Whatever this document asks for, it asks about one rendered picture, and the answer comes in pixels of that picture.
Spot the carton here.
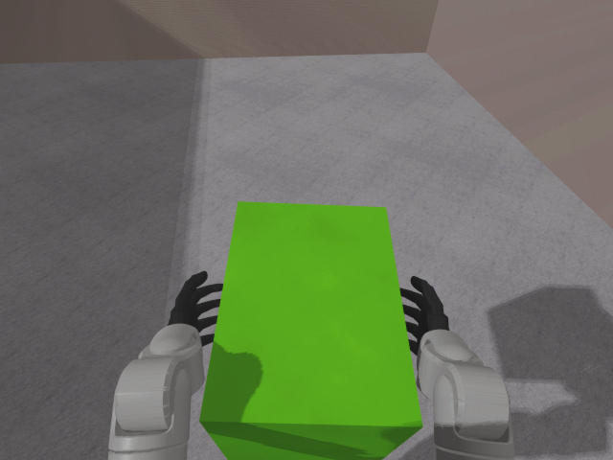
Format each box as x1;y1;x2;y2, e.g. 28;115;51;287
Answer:
199;201;423;460

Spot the right robot hand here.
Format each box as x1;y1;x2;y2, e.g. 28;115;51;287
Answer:
399;276;449;356

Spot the right robot forearm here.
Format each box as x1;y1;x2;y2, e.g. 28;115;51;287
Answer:
416;330;515;460

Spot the left robot hand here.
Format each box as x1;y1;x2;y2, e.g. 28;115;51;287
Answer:
168;271;223;347

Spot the left robot forearm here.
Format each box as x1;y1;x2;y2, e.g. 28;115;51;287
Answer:
108;324;205;460

